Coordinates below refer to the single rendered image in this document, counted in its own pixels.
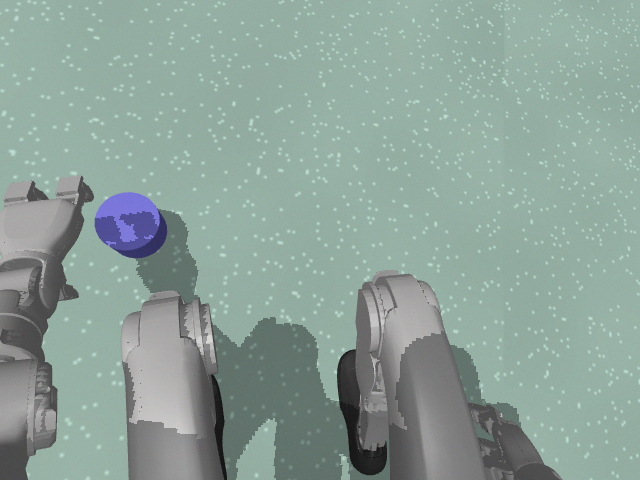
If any left robot arm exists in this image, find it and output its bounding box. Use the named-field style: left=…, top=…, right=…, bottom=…
left=0, top=251, right=64, bottom=480

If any right robot foot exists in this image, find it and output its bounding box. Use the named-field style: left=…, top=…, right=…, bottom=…
left=337, top=350, right=387, bottom=475

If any left robot foot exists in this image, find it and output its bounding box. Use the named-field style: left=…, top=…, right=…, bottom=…
left=211, top=375, right=227, bottom=480

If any tin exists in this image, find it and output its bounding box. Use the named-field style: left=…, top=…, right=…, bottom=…
left=95, top=192, right=167, bottom=258

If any right robot hand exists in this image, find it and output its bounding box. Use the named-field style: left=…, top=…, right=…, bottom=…
left=468, top=403, right=545, bottom=480

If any left robot hand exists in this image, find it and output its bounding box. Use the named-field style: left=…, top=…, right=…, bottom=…
left=0, top=176, right=94, bottom=301

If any right robot arm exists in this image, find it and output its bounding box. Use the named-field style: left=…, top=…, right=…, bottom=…
left=513, top=463, right=562, bottom=480

